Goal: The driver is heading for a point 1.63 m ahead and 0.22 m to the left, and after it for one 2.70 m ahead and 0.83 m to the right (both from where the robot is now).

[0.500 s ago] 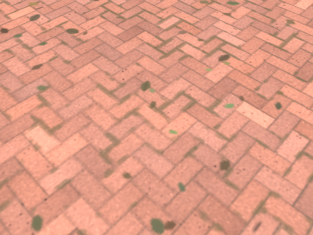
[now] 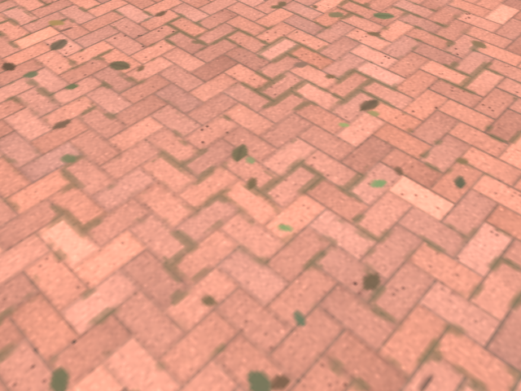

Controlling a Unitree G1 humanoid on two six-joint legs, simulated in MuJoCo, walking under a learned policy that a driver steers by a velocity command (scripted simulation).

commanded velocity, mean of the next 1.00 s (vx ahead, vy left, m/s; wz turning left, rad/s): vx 0.00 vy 0.00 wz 0.00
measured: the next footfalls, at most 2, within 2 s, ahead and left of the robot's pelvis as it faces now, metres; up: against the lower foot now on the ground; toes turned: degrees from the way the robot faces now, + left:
right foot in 1.98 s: +0.45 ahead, -0.10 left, +0.00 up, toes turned -1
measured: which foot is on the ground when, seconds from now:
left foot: down 0.00-1.00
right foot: down 0.00-1.00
